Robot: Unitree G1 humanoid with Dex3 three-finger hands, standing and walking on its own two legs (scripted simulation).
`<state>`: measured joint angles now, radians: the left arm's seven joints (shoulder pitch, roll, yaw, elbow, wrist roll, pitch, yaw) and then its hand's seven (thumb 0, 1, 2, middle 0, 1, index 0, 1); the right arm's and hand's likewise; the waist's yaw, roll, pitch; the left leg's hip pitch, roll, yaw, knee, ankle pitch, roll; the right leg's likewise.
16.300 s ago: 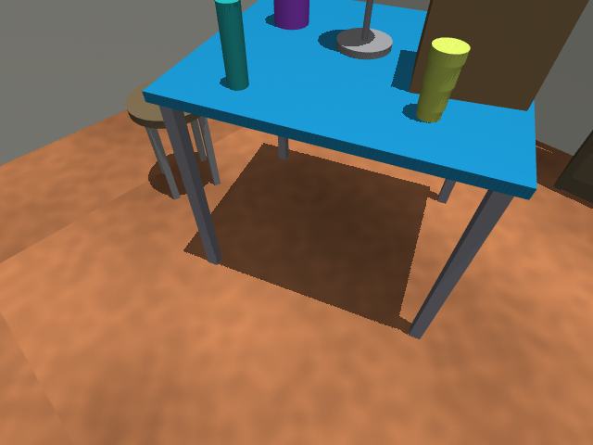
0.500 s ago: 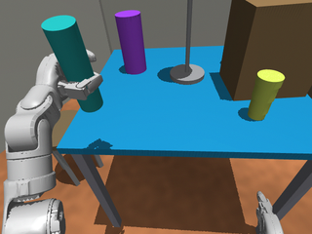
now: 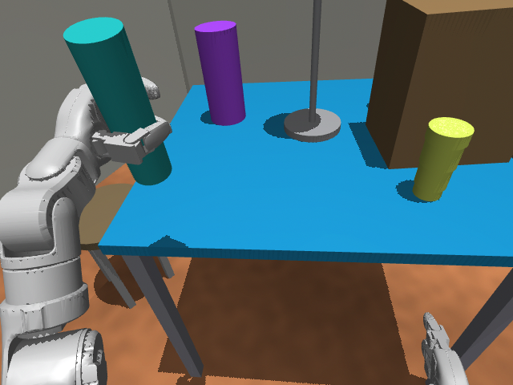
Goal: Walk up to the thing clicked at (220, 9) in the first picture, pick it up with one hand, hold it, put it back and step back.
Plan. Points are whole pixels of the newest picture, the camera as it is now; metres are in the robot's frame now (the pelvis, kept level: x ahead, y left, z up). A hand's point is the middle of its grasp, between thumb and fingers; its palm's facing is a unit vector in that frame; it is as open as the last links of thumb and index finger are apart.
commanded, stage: hold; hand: left
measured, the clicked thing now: (129, 115) +0.33 +0.16 +0.31
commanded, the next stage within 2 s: none
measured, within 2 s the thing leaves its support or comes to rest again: neither
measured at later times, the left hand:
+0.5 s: hand (138, 141) +0.31 +0.15 +0.28, palm faces +0.02 -1.00 -0.04, open 7.6 cm
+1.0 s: hand (138, 133) +0.32 +0.16 +0.29, palm faces +0.01 -1.00 -0.04, open 7.6 cm
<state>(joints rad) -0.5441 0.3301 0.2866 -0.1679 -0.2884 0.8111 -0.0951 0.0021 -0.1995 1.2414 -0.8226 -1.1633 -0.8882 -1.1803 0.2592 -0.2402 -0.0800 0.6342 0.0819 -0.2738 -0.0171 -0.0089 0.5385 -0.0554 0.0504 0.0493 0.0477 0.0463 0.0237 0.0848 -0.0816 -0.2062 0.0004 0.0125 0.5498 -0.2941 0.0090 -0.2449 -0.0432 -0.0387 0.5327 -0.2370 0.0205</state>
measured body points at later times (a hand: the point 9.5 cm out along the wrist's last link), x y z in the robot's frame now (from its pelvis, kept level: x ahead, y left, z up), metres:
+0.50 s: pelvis -0.01 +0.00 +0.00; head -0.06 -0.04 +0.44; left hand +0.31 +0.21 +0.29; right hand +0.17 -0.26 -0.07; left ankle +0.00 +0.11 -0.73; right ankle +0.03 -0.13 -0.73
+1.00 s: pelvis +0.00 +0.00 +0.00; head -0.05 -0.03 +0.44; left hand +0.32 +0.21 +0.29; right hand +0.17 -0.25 -0.07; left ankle +0.00 +0.11 -0.73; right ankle +0.03 -0.13 -0.73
